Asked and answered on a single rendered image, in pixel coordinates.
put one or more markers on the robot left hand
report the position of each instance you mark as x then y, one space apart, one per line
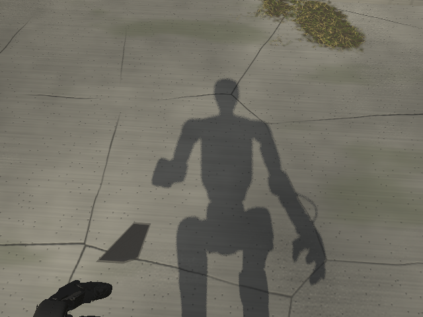
70 297

